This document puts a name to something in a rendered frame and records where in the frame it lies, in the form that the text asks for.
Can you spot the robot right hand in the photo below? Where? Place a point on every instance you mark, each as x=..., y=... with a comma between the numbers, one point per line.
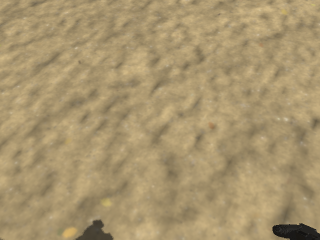
x=296, y=232

